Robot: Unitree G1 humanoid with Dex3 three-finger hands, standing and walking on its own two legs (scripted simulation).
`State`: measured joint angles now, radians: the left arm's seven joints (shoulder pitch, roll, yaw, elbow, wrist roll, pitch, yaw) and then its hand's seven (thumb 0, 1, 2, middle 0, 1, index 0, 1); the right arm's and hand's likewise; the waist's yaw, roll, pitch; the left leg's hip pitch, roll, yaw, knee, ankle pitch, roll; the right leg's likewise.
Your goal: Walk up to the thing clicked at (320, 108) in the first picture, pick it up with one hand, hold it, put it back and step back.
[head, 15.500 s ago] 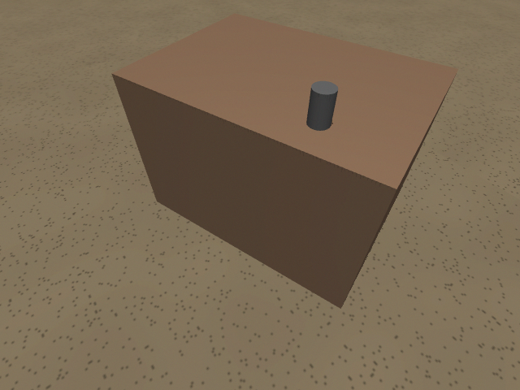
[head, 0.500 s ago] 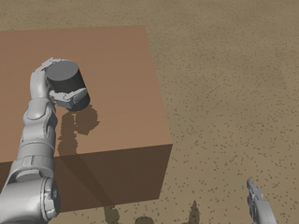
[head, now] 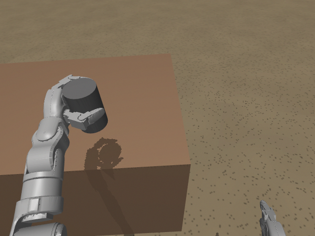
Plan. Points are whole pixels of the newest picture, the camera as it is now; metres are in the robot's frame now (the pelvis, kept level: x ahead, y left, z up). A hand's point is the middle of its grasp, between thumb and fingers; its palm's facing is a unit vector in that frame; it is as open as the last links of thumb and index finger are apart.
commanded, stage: lift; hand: left
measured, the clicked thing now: (87, 106) +0.39 +0.17 +0.18
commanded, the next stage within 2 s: hold in 0.58 s
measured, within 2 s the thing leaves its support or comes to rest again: neither
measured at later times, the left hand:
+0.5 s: hand (74, 104) +0.34 +0.17 +0.23, palm faces +0.11 -0.99 +0.00, open 10.3 cm
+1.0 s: hand (68, 101) +0.32 +0.17 +0.25, palm faces +0.10 -0.99 +0.00, open 10.3 cm
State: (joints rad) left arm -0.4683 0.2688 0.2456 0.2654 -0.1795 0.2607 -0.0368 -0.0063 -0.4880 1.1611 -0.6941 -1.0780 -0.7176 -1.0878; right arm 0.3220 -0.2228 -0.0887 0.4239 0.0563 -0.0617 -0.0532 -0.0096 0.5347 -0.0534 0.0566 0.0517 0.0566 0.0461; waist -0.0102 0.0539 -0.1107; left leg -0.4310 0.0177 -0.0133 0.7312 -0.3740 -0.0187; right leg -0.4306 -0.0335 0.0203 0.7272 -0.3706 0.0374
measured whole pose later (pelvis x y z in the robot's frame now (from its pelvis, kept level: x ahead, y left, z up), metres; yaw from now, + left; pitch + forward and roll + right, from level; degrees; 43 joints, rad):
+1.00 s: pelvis -0.01 +0.00 +0.01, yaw +1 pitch -1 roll +0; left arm -0.38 0.25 0.28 -0.10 -0.24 0.57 -0.05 -0.01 -0.48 1.15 -0.71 -1.05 -0.73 -1.06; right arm 0.26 -0.23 -0.12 0.62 0.06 -0.21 -0.06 -0.01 0.51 -0.06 0.06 0.05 0.06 0.05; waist 0.02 0.07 -0.09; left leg -0.30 0.01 -0.02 0.61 -0.30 -0.02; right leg -0.29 -0.04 0.01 0.62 -0.31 0.04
